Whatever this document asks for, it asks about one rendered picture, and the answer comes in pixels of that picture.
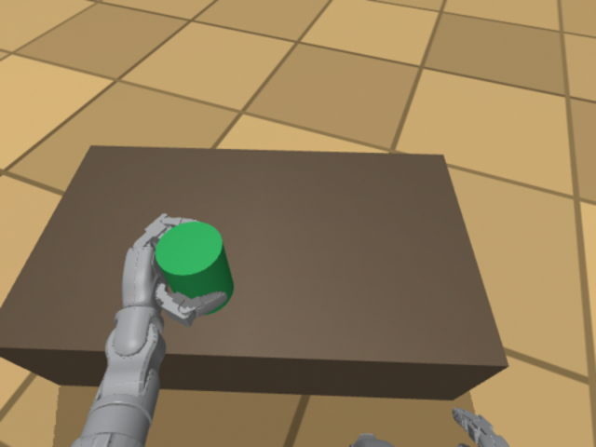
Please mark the left robot hand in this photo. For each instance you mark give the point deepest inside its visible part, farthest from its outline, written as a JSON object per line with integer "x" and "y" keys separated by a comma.
{"x": 143, "y": 282}

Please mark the can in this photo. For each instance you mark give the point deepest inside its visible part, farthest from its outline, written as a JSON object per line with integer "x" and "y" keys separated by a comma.
{"x": 193, "y": 260}

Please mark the left robot arm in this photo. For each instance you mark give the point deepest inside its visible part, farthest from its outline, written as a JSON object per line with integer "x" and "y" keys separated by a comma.
{"x": 123, "y": 409}

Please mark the right robot hand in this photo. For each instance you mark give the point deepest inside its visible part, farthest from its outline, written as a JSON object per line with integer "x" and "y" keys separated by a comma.
{"x": 478, "y": 428}

